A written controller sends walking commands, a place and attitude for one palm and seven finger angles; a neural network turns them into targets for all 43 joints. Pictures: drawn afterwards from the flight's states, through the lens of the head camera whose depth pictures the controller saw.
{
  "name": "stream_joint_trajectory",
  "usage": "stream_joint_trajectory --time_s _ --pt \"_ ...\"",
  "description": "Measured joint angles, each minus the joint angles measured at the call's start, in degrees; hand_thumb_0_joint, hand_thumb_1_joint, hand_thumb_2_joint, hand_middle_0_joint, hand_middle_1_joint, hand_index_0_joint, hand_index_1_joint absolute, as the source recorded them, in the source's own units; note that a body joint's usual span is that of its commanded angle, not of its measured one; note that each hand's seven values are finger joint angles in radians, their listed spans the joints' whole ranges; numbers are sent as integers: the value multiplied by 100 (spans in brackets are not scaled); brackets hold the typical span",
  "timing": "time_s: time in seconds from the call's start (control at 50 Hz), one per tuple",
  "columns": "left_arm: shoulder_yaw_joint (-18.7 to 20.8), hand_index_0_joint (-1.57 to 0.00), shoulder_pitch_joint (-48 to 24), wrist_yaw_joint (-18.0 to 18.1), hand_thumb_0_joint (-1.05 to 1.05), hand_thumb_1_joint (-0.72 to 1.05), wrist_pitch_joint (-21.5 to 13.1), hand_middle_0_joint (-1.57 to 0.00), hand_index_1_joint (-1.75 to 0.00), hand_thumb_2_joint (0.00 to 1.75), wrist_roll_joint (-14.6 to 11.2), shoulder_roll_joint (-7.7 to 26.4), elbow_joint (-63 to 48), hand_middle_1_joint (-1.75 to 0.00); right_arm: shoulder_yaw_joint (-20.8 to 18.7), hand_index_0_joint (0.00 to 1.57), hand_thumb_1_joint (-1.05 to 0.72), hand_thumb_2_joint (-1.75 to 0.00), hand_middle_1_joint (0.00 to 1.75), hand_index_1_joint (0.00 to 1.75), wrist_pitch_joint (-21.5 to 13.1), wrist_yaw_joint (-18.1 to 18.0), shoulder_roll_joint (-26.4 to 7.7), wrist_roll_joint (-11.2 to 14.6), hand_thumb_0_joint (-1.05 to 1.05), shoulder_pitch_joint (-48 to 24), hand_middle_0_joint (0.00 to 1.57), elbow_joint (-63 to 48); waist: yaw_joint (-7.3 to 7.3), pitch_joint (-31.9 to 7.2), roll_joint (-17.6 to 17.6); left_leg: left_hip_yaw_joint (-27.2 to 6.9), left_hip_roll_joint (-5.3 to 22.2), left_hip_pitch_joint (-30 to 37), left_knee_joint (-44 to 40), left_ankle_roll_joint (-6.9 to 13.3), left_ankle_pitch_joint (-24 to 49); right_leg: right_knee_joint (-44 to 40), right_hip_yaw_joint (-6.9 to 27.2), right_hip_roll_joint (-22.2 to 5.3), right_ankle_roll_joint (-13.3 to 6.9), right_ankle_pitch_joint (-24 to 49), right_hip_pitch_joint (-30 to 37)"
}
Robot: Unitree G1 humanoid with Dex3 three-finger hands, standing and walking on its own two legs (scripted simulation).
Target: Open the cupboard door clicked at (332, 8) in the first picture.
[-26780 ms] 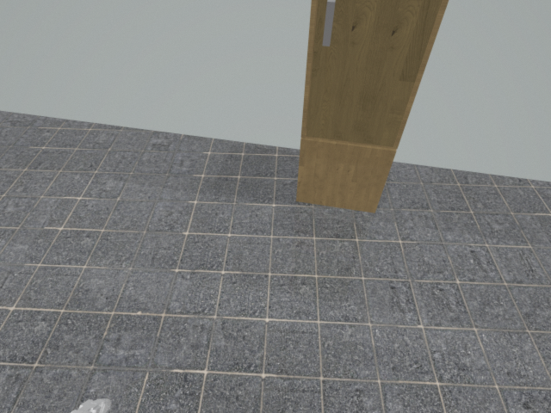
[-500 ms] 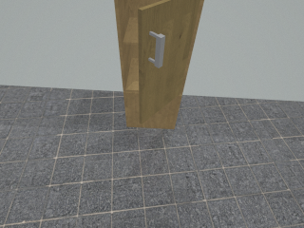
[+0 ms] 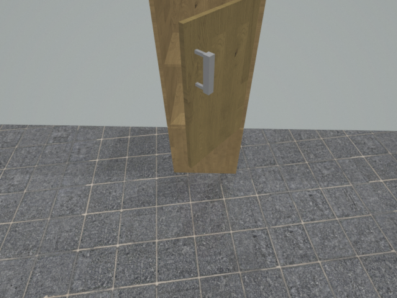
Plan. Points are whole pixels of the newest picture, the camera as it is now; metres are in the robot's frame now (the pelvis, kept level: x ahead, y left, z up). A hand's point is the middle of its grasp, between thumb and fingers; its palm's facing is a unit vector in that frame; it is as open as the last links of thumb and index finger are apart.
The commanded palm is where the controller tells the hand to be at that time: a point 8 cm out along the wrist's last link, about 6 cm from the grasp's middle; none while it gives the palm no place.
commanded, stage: let the arm hang, fingers relaxed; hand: left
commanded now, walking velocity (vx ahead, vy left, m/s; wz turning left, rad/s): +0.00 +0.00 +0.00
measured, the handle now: (203, 71) +0.70 +0.03 +0.10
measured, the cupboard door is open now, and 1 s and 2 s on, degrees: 49 49 49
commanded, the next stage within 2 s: look to check the result in 0.26 s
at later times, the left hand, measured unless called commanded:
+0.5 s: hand out of the picture +0.10 +0.23 -0.15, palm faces -0.03 -0.94 -0.33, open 7.4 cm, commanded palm none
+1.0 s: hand out of the picture +0.11 +0.22 -0.15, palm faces -0.04 -0.95 -0.32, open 7.4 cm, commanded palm none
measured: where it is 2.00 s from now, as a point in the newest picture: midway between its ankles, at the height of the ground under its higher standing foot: outside the picture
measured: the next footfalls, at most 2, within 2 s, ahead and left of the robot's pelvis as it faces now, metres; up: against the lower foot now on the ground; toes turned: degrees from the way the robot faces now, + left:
left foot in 1.86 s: +0.11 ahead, +0.12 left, +0.00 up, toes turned -28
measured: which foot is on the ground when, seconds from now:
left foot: down 0.00-1.00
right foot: down 0.00-1.00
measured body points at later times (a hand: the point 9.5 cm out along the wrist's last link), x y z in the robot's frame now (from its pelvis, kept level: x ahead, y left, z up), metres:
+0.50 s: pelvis +0.03 -0.01 +0.01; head +0.05 -0.02 +0.46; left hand +0.10 +0.27 -0.13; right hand +0.09 -0.30 -0.14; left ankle +0.07 +0.10 -0.74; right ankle -0.01 -0.11 -0.74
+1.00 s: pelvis +0.05 -0.02 +0.01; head +0.07 -0.03 +0.46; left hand +0.11 +0.27 -0.13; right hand +0.11 -0.30 -0.14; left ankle +0.07 +0.10 -0.74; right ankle -0.01 -0.11 -0.74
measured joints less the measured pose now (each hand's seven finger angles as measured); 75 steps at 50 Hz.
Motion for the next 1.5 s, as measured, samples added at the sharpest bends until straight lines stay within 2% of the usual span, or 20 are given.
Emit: stream_joint_trajectory --time_s 0.2,0.4,0.68,1.04,1.14,1.3,1.36,1.4,1.42,1.46,1.5 --pt "-61 -20 -636 -40 0 91 -119 -20 -29 90 -4 40 -213 -30 29 20 -91 -90 30 30 -98 32 -293 1 0 -390 20 -31 -64 -35 -71 24 1 224 -264 -30 36 -246 30 4 2 39 204" --pt "-99 -20 -716 -45 0 91 -123 -20 -29 90 -15 93 -149 -30 70 20 -91 -90 30 30 -112 27 -471 14 0 -569 20 -29 -70 54 -98 35 50 370 -435 -76 18 -546 52 59 -26 102 395" --pt "-102 -20 -517 -12 1 91 -90 -20 -29 90 -31 152 21 -30 110 20 -91 -90 30 30 -79 9 -449 40 0 -605 20 6 2 159 -99 61 94 496 -518 -120 -62 -736 88 105 -62 93 556" --pt "-98 -20 -531 9 1 91 -88 -20 -29 90 -31 68 -58 -30 111 20 -91 -90 30 30 -83 -20 -395 37 0 -611 20 -16 24 96 -118 139 140 574 -503 -151 -168 -774 173 140 -86 47 624" --pt "-20 -20 -401 57 1 91 72 -20 -29 90 -26 -60 -225 -30 49 20 -91 -90 30 30 -10 -106 -251 22 0 -549 20 -219 61 88 -100 355 273 399 -84 -175 -421 -377 396 234 -99 -97 369" --pt "82 -20 -196 -56 1 91 296 -20 -29 90 8 -272 -634 -30 -56 20 -91 -90 30 30 84 -136 77 -7 0 -236 20 -628 57 206 -222 796 414 49 619 -158 -795 803 779 319 -93 -516 -378" --pt "130 -20 -229 -116 1 91 358 -20 -29 90 12 -334 -773 -30 -88 20 -91 -90 30 30 70 -123 114 -35 0 -142 20 -709 94 329 -213 982 479 -31 800 -171 -860 1596 536 200 -46 -1069 -774" --pt "162 -20 -210 -155 1 91 337 -20 -29 90 22 -380 -878 -30 -104 20 -91 -90 30 30 89 -119 96 -40 0 -66 20 -735 104 365 -128 1030 578 -128 1014 -231 -940 1400 384 121 -43 -856 -742" --pt "180 -20 -172 -154 1 91 286 -20 -29 90 48 -392 -931 -30 -122 20 -91 -90 30 30 129 -115 88 -18 0 -52 20 -736 115 363 -98 1004 622 -251 1271 -254 -1097 1278 346 124 -146 -482 -753" --pt "189 -20 -134 -112 1 91 227 -20 -29 90 60 -444 -969 -30 -180 20 -91 -90 30 30 249 -97 55 19 0 -85 20 -714 91 397 -12 585 534 -640 2307 -292 -1812 1317 321 210 -273 -531 -785" --pt "201 -20 -87 -56 0 91 216 -20 -29 90 58 -495 -978 -30 -223 20 -91 -90 30 30 308 -90 27 31 0 -160 20 -711 95 419 15 269 401 -991 3282 -328 -1900 1096 384 275 -321 -524 -726"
